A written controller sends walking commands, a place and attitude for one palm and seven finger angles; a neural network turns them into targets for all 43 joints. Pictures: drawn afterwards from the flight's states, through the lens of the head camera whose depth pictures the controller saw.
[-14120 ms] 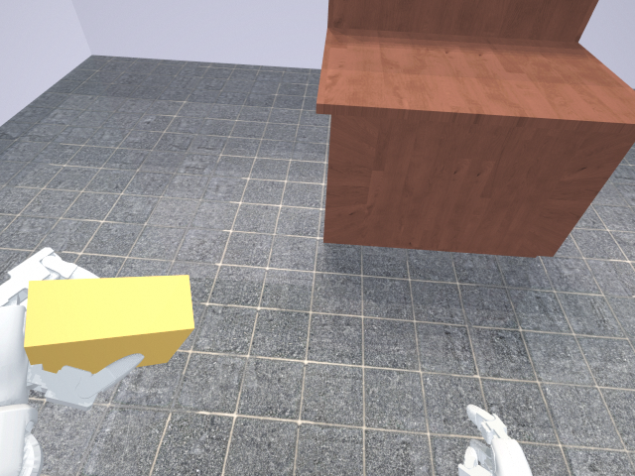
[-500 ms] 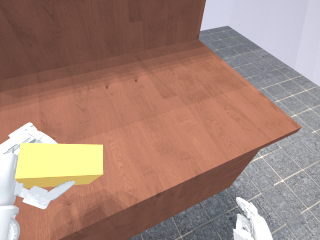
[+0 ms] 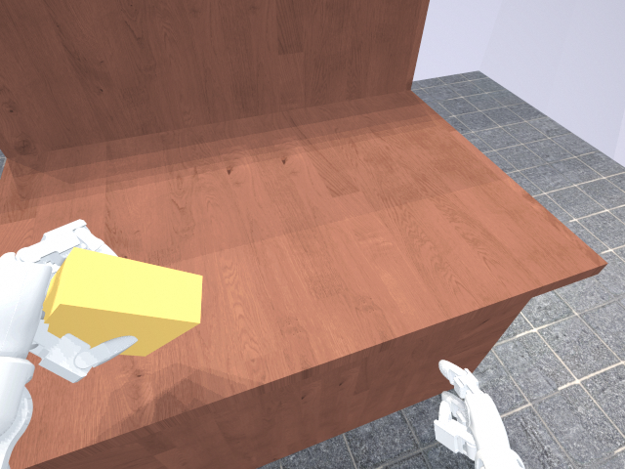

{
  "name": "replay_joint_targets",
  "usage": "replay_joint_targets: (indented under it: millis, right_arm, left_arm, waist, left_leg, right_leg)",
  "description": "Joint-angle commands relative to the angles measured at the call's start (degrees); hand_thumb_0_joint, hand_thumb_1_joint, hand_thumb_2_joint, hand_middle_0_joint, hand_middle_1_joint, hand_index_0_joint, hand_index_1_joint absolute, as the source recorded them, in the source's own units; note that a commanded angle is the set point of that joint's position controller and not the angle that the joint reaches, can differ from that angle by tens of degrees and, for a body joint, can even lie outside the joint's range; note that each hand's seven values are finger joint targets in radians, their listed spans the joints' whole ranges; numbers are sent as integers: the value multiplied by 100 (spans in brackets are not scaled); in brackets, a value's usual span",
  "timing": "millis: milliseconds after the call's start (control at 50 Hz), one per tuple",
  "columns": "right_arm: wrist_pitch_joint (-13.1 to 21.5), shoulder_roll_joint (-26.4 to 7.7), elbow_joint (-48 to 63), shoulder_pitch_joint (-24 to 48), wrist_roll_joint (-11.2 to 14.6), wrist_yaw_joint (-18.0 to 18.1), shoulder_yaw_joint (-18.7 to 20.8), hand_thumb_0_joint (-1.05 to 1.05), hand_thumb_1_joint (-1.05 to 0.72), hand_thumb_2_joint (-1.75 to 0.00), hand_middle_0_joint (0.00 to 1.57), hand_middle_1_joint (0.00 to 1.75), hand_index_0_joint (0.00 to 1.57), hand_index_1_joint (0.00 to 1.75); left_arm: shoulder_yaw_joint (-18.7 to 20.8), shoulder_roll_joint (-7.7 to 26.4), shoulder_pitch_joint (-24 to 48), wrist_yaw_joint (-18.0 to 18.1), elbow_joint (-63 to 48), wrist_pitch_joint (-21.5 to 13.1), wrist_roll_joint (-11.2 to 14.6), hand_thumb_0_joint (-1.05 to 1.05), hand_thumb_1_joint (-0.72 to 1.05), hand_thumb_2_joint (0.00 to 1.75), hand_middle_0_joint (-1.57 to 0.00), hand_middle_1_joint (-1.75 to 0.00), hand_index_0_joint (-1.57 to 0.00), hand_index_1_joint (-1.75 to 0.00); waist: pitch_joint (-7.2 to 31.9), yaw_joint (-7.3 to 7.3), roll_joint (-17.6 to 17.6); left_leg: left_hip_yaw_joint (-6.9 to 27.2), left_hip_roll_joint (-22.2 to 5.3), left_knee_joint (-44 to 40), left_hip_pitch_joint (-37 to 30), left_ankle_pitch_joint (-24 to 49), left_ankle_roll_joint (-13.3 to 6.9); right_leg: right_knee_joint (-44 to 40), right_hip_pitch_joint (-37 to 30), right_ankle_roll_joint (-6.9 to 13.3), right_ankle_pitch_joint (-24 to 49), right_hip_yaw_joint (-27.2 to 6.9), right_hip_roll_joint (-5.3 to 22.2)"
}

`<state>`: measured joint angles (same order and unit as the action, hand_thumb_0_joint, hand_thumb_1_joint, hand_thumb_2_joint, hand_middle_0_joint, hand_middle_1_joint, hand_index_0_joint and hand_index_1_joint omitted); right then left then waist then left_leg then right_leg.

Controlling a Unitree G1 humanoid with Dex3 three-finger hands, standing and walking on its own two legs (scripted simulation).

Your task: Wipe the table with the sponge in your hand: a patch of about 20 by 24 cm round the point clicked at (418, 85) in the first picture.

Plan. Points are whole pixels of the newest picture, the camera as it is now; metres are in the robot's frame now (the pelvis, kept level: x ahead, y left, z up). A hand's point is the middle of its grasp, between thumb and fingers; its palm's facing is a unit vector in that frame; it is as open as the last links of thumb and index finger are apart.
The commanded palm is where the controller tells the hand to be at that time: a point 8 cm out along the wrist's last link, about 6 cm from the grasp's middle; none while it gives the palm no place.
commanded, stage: turn the palm down, sponge in hand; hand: left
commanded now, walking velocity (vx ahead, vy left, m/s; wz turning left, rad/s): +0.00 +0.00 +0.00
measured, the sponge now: (135, 313) +0.23 +0.23 +0.13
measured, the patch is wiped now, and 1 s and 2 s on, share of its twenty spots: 0.00 0.00 0.00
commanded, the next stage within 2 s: move the sponge above the wiping area in 1.78 s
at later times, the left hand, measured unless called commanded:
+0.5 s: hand (99, 277) +0.23 +0.25 +0.18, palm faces +0.29 -0.44 -0.85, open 9.6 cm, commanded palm +0.20 +0.27 +0.20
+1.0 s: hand (50, 276) +0.24 +0.31 +0.16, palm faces +0.22 -0.22 -0.95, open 9.6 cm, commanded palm +0.20 +0.28 +0.21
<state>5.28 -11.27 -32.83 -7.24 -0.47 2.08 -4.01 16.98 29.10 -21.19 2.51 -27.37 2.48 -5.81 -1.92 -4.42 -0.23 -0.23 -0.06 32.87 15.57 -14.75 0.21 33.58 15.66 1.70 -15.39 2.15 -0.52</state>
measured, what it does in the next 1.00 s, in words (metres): stands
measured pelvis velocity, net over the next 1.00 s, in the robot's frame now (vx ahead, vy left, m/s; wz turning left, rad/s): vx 0.01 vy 0.00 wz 0.00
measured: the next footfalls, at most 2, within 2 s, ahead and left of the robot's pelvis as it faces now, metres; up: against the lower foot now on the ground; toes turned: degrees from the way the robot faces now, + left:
none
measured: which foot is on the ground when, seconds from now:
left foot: down 0.00-1.00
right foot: down 0.00-1.00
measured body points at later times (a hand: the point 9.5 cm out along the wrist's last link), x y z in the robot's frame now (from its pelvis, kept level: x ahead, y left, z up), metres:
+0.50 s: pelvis +0.02 -0.04 +0.00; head +0.01 -0.08 +0.44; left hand +0.21 +0.27 +0.22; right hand +0.22 -0.28 -0.09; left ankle +0.03 +0.12 -0.73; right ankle +0.03 -0.10 -0.73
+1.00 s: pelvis +0.01 +0.00 +0.01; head -0.01 -0.05 +0.45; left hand +0.22 +0.32 +0.21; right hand +0.26 -0.20 -0.07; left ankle +0.03 +0.12 -0.73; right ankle +0.03 -0.10 -0.73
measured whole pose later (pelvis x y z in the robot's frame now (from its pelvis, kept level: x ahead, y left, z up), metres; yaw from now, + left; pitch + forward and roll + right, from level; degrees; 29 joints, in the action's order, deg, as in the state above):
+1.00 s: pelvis +0.01 +0.00 +0.01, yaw +0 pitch -3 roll +0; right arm -1.5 -15.4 -34.5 -3.1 3.5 6.3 -4.9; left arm 7.0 33.9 -8.4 -0.7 -16.8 28.4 -34.8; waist 0.4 -5.7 -6.5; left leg -0.1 0.1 29.5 12.2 -14.2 0.1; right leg 30.7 12.4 1.8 -15.1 2.1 -0.4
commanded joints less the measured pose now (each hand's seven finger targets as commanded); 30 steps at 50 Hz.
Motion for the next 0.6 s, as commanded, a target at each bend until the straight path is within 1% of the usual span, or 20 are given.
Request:
replay_joint_targets:
  millis: [0,60,80,100,140,160,180,220,240,260,280,300,360,380,400,460,480,500,540,580]
  right_arm:
    - [217,-834,610,611,-36,169,357,0,-90,-90,20,30,20,30]
    - [67,-967,701,778,145,375,309,0,-90,-90,20,30,20,30]
    - [51,-964,760,828,156,454,293,0,-90,-90,20,30,20,30]
    - [62,-983,797,791,182,532,310,0,-90,-90,20,30,20,30]
    - [82,-982,889,857,205,633,326,0,-90,-90,20,30,20,30]
    - [156,-941,923,1028,252,640,299,0,-90,-90,20,30,20,30]
    - [178,-909,918,954,191,628,326,0,-90,-90,20,30,20,30]
    - [207,-899,923,795,100,605,403,0,-90,-90,20,30,20,30]
    - [217,-881,952,724,62,580,430,0,-90,-90,20,30,20,30]
    - [264,-863,922,805,89,549,418,0,-90,-90,20,30,20,30]
    - [261,-784,942,750,65,495,429,0,-90,-90,20,30,20,30]
    - [240,-840,907,560,50,464,497,0,-90,-90,20,30,20,30]
    - [80,-960,878,561,117,387,558,0,-90,-90,20,30,20,30]
    - [-15,-974,946,450,128,389,568,0,-90,-90,20,30,20,30]
    - [-89,-1077,952,395,141,425,599,0,-90,-90,20,30,20,30]
    - [-222,-1144,947,650,302,528,546,0,-90,-90,20,30,20,30]
    - [-228,-1117,1042,572,320,574,535,0,-90,-90,20,30,20,30]
    - [-208,-1162,1064,519,321,612,524,0,-90,-90,20,30,20,30]
    - [-161,-1088,1156,709,336,678,472,0,-90,-90,20,30,20,30]
    - [-35,-975,1193,870,311,687,440,0,-90,-90,20,30,20,30]
  left_arm:
    - [1031,1421,1539,538,-622,-269,-520,0,10,130,-120,-160,-120,-160]
    - [556,1450,1867,-81,-70,420,-476,0,10,130,-120,-160,-120,-160]
    - [245,1263,1975,-334,-40,576,-455,0,10,130,-120,-160,-120,-160]
    - [299,1430,1914,-526,-4,664,-459,0,10,130,-120,-160,-120,-160]
    - [262,1549,2012,-839,-151,629,-530,0,10,130,-120,-160,-120,-160]
    - [528,1799,2029,-860,-222,521,-567,0,10,130,-120,-160,-120,-160]
    - [588,1741,2005,-868,-269,342,-609,0,10,130,-120,-160,-120,-160]
    - [1076,2039,1550,-750,-572,-62,-682,0,10,130,-120,-160,-120,-160]
    - [1278,2154,1290,-642,-749,-209,-701,0,10,130,-120,-160,-120,-160]
    - [1722,2524,1154,-442,-811,-280,-725,0,10,130,-120,-160,-120,-160]
    - [1498,2116,1105,-296,-931,-358,-750,0,10,130,-120,-160,-120,-160]
    - [1739,2243,710,-126,-862,-361,-776,0,10,130,-120,-160,-120,-160]
    - [1814,2242,303,249,-654,59,-892,0,10,130,-120,-160,-120,-160]
    - [1313,1797,255,243,-541,285,-900,0,10,130,-120,-160,-120,-160]
    - [1375,2012,266,239,-438,517,-932,0,10,130,-120,-160,-120,-160]
    - [1026,2066,762,80,-56,1101,-1125,0,10,130,-120,-160,-120,-160]
    - [649,1830,913,-36,-37,1193,-1206,0,10,130,-120,-160,-120,-160]
    - [758,2101,1026,-138,-87,1215,-1339,0,10,130,-120,-160,-120,-160]
    - [484,2054,1212,-320,-407,1146,-1553,0,10,130,-120,-160,-120,-160]
    - [331,1954,1448,-326,-846,896,-1754,0,10,130,-120,-160,-120,-160]
  waist:
    - [697,265,-1436]
    - [570,360,-786]
    - [569,337,-485]
    - [577,289,-164]
    - [685,239,287]
    - [647,167,274]
    - [811,98,412]
    - [1210,-51,359]
    - [1346,-146,185]
    - [1260,-249,-138]
    - [1403,-225,-445]
    - [1425,-258,-511]
    - [1188,-280,-645]
    - [1071,-186,-523]
    - [916,-167,-274]
    - [443,-13,105]
    - [480,83,165]
    - [606,81,271]
    - [851,87,364]
    - [1178,54,-15]
  left_leg:
    - [102,50,-604,-187,-417,-39]
    - [-60,143,-572,-150,-595,-141]
    - [-87,146,-554,-173,-525,-179]
    - [-85,138,-521,-208,-435,-207]
    - [-85,135,-410,-291,-175,-252]
    - [-78,131,-372,-340,-107,-246]
    - [-35,120,-303,-327,126,-244]
    - [1,98,-165,-413,600,-226]
    - [6,105,-110,-428,763,-213]
    - [-7,132,-71,-407,775,-164]
    - [-47,126,3,-385,961,-150]
    - [-38,91,70,-370,1073,-127]
    - [-56,103,139,-91,1190,-79]
    - [-91,50,119,34,1104,-88]
    - [-39,13,104,129,996,-82]
    - [-53,70,74,138,730,-169]
    - [-89,43,73,92,617,-218]
    - [-37,40,39,91,599,-235]
    - [-9,83,35,-63,652,-280]
    - [-9,95,123,-323,795,-280]
  right_leg:
    - [-654,324,-12,-275,49,-12]
    - [-967,276,-85,-615,-111,40]
    - [-1073,221,-120,-668,-136,70]
    - [-1129,165,-160,-735,-176,85]
    - [-1155,82,-219,-761,-263,129]
    - [-1170,120,-189,-826,-346,98]
    - [-1110,-8,-187,-599,-345,125]
    - [-922,-199,-203,20,-382,151]
    - [-841,-286,-192,272,-418,179]
    - [-849,-275,-122,215,-545,154]
    - [-741,-382,-96,590,-509,212]
    - [-680,-418,-82,850,-587,235]
    - [-564,-451,-48,1363,-873,305]
    - [-562,-453,-98,1434,-805,358]
    - [-560,-417,-129,1434,-901,378]
    - [-773,-89,-189,910,-947,311]
    - [-841,-42,-245,738,-818,310]
    - [-804,-36,-256,672,-818,301]
    - [-776,-88,-284,669,-794,287]
    - [-780,-137,-210,737,-848,276]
